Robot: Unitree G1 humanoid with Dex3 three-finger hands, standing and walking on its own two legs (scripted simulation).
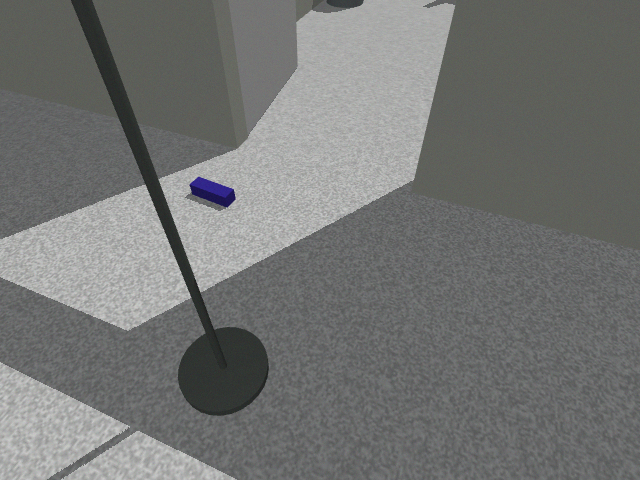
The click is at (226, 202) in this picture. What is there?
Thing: lying carton
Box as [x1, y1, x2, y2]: [189, 177, 235, 207]
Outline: 189,184 192,194 227,207 235,199 233,189 200,177 197,177
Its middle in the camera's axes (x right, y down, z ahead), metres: -0.50 -0.24 +1.88
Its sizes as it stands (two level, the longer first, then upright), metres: 0.209 0.068 0.062
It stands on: the floor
